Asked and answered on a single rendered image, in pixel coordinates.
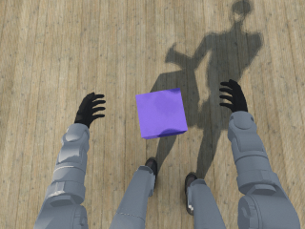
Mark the robot thigh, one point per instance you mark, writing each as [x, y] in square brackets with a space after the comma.
[206, 214]
[132, 210]

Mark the robot right upper arm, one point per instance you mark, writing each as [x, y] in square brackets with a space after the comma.
[266, 212]

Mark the robot right thigh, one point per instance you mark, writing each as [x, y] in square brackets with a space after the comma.
[206, 214]

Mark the robot left hand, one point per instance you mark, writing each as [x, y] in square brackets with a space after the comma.
[85, 114]

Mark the robot right hand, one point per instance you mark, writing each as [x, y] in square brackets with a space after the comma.
[237, 97]

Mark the robot right forearm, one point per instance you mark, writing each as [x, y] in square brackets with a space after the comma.
[254, 172]

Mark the robot left thigh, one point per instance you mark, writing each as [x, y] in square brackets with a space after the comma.
[132, 210]

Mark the robot left forearm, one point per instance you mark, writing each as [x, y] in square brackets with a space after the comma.
[67, 184]

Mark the robot left upper arm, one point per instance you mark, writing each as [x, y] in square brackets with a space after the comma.
[73, 216]

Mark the carton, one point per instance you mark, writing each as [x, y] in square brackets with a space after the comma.
[161, 113]

